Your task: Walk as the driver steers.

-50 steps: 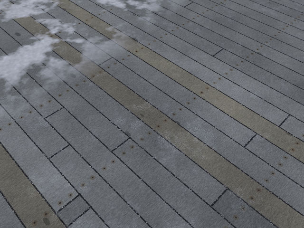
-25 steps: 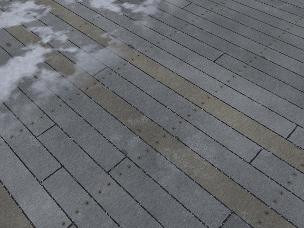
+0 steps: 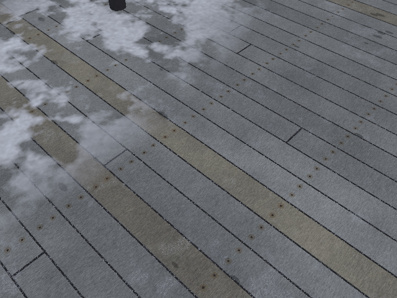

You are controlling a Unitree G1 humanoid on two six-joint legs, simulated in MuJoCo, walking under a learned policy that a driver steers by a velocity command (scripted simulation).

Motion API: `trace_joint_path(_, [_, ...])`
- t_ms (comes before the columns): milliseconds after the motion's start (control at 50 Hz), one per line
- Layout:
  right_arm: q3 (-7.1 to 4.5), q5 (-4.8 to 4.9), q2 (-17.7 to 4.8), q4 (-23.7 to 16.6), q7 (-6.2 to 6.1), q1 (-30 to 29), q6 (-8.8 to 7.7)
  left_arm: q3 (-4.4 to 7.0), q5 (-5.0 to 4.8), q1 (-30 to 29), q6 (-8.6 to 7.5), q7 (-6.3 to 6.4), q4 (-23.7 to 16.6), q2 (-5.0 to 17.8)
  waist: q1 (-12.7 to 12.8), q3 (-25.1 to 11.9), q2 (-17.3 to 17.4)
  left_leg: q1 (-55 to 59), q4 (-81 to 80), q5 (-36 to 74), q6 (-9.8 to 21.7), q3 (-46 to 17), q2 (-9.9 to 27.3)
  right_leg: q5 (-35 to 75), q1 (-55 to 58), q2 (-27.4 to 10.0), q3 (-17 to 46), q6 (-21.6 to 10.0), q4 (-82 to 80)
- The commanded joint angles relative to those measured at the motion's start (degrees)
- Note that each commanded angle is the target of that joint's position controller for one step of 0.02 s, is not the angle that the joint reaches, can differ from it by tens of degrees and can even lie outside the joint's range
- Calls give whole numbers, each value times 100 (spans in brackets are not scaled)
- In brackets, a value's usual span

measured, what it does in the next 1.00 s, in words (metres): walks ahead: right foot, then left foot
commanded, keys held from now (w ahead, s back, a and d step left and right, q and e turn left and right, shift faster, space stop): w+shift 0.88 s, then w+q+shift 0.12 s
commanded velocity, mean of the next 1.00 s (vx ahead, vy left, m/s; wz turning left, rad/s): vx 1.00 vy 0.00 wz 0.03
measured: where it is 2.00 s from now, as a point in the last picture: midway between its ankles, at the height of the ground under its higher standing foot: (193, 117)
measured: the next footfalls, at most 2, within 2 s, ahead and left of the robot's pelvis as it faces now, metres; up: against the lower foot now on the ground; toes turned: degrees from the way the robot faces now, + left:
right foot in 0.30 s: +0.51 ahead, -0.10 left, +0.00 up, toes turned -3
left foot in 0.76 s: +0.97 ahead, +0.07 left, +0.00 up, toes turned +4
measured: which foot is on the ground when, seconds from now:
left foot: down 0.00-0.32, up 0.34-0.74, down 0.76-1.00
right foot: up 0.00-0.28, down 0.30-0.78, up 0.80-1.00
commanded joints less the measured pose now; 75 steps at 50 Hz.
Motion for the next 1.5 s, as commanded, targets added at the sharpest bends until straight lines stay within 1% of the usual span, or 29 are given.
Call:
trace_joint_path(20, [-5,97,-286,-158,23,19,-285,-32,72,38,131,-93,-412,218,354,721,295,-578,-2641,-1065,655,-2130,1590,409,-1023,-576,-7,182,-509])
trace_joint_path(140, [-1,296,-512,-9,50,685,-452,-169,-54,-1702,-14,-209,-913,144,-124,856,73,-50,-3206,2269,299,-850,1183,2827,-233,-315,-924,157,-3695])
trace_joint_path(200, [6,212,-707,142,-11,925,-411,-137,-58,-1989,-28,-155,-953,312,-232,676,294,1489,-2858,4376,145,-606,1368,2748,-198,28,-1139,-20,-4501])
trace_joint_path(240, [-14,101,-936,211,-104,956,-315,-49,-1,-1735,-28,-73,-894,527,-26,186,658,2365,-1926,6622,40,-550,1555,1866,175,482,-1288,-127,-4591])
trace_joint_path(280, [-80,-85,-1191,251,-231,740,-132,143,-30,-52,-19,69,-409,929,816,-753,940,2474,246,7467,14,-542,1749,869,1725,736,-1065,-324,-4607])
trace_joint_path(300, [-98,-106,-1204,186,-254,432,-75,264,4,1153,-4,166,-18,1144,1395,-1206,848,1727,1852,6522,15,-438,1594,628,3011,458,-824,-463,-4751])
trace_joint_path(320, [8,-140,-648,-3,-205,377,-117,410,96,2068,21,273,170,1621,1470,-1829,24,307,4066,3168,121,-479,1065,-745,4374,-835,536,-557,-4309])
trace_joint_path(340, [162,339,30,-214,-30,1231,-241,486,201,1670,13,192,170,1784,540,-2580,-1910,-2148,6001,-1163,-133,-1140,27,-1976,5875,-2133,4243,-1477,-5594])
trace_joint_path(360, [101,266,-527,-280,-109,422,-269,479,93,1140,5,97,114,1300,694,-1809,-588,-2839,5892,-551,75,-1377,536,-1964,5333,-1729,3926,-1211,-6084])
trace_joint_path(400, [121,186,-458,-499,-73,-425,-283,353,85,728,-106,44,304,702,380,-520,447,-2641,5129,92,73,-1271,927,-529,3511,-1351,2286,-928,-6326])
trace_joint_path(500, [267,-109,-90,-868,203,-1009,48,223,-114,947,-314,95,703,501,-175,473,26,-2648,3917,292,-271,-1005,1430,-3,1773,-716,854,-614,-7221])
trace_joint_path(640, [433,73,-138,-1456,296,-2713,-56,249,-246,1552,-463,70,902,906,189,835,-32,-1499,531,2819,-131,-77,1059,3310,2129,-505,-339,-339,-7975])
trace_joint_path(700, [306,-6,-483,-1378,182,-2448,-67,274,-127,1652,-347,152,983,1180,-7,240,-352,-1105,217,1992,75,155,488,6155,3566,-692,-575,-161,-6893])
trace_joint_path(760, [-18,-36,-1085,-515,-72,405,-27,336,71,1253,-102,312,954,1390,-1386,-1185,-534,1757,227,670,375,-266,465,6167,2901,-664,-688,-48,-2993])
trace_joint_path(780, [-173,-106,-1587,-340,-174,1289,-4,226,123,1297,-125,278,788,789,-1401,-1820,415,2961,515,-571,464,-1741,1813,2662,1648,-115,-654,-119,-638])
trace_joint_path(800, [-245,-184,-1748,-361,-94,877,5,83,-336,2236,-231,127,604,153,-461,-2658,2222,4338,-955,-1785,1330,-5471,3061,-1286,-597,879,91,95,1285])
trace_joint_path(820, [-243,-63,-1266,-445,-12,257,1,154,-244,1397,-250,206,513,716,-556,-1820,897,3763,-1407,-1861,1098,-5126,2658,-673,-1293,339,271,-102,1192])
trace_joint_path(860, [-116,-58,-626,-269,35,-179,-117,135,-155,488,-255,180,290,643,-273,-500,-172,1911,-1550,-326,844,-3381,2240,-9,-1100,-57,154,-87,417])
trace_joint_path(900, [12,4,-271,-44,-7,-141,-180,62,64,451,-86,53,180,380,157,-152,59,697,-1834,-124,638,-2664,1789,-21,-537,-322,151,44,-155])
trace_joint_path(960, [8,168,-361,143,-38,177,-267,-19,197,-326,22,-72,-244,260,227,459,277,135,-2386,51,809,-2346,1509,60,-1018,-590,-173,395,-1090])
trace_joint_path(1100, [-176,251,-919,122,0,595,-296,-148,-7,-1858,-99,-91,-882,409,-194,624,252,236,-2385,3584,457,-1712,1150,2533,484,86,-730,589,-4412])
trace_joint_path(1140, [-203,220,-988,181,-32,820,-210,-76,44,-1624,-151,60,-896,647,-194,209,446,1098,-1352,5082,140,-1724,1028,2147,883,439,-689,470,-4874])
trace_joint_path(1180, [-266,280,-1177,57,-120,492,-128,91,89,-74,-265,206,-501,1028,579,-623,690,831,773,5049,-226,-1800,784,2569,2625,317,-423,371,-5258])
trace_joint_path(1200, [-234,339,-887,-151,-151,295,-126,196,200,768,-325,280,-339,1372,879,-1225,604,2,2213,3417,-333,-1800,476,3494,3878,-551,74,339,-4938])
trace_joint_path(1220, [-78,440,30,-377,-238,888,-77,263,381,1238,-312,243,-351,1738,512,-2325,-907,-1373,4595,-2254,-441,-1152,-183,7445,5498,-2794,1550,23,-3869])
trace_joint_path(1240, [-170,552,-437,-477,-371,1375,37,270,179,1214,-190,135,-461,1554,363,-3499,-1085,-1800,5586,-2331,-416,-1352,21,8176,5965,-3182,2243,-380,-3852])
trace_joint_path(1280, [-260,267,-764,-541,-300,437,207,138,24,157,-72,199,-670,678,308,-2191,-625,-2281,5042,-1135,-569,-1053,552,5226,4311,-2238,1176,-307,-4765])
trace_joint_path(1340, [-214,21,-273,-677,-30,14,473,86,-23,209,-68,334,-407,525,79,-791,-722,-2050,4432,-897,-767,-1010,794,4705,2495,-1738,244,-300,-5504])
trace_joint_path(1500, [83,-24,-104,-873,94,-586,519,184,-155,-74,-138,27,-20,781,-286,-626,-740,-119,1048,1195,-583,-676,569,3843,1021,-954,-483,-251,-6011])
